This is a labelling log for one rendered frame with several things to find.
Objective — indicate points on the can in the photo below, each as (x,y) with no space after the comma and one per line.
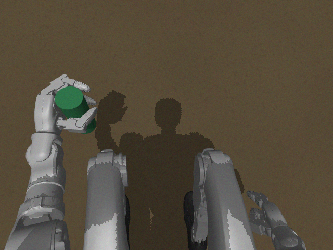
(72,103)

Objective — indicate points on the right robot arm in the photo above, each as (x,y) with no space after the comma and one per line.
(285,238)

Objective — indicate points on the right robot foot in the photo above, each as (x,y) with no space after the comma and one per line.
(189,220)

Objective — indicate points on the left robot hand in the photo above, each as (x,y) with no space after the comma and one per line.
(49,118)

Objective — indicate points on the left robot arm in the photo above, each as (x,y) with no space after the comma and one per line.
(40,221)

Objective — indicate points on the right robot hand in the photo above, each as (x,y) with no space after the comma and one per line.
(263,221)

